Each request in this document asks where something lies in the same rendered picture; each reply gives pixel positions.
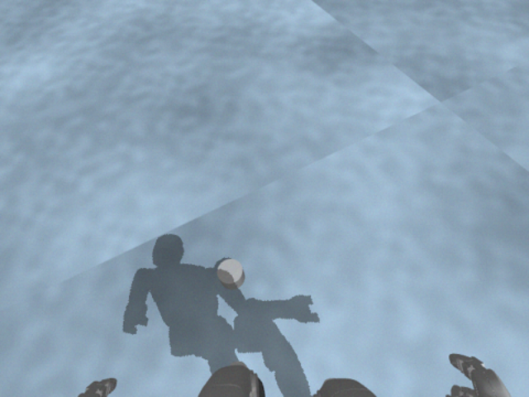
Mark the tin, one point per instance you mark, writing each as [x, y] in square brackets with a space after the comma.
[231, 274]

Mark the left robot hand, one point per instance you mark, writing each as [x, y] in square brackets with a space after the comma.
[100, 389]

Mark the right robot hand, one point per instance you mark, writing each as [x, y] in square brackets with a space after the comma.
[486, 382]

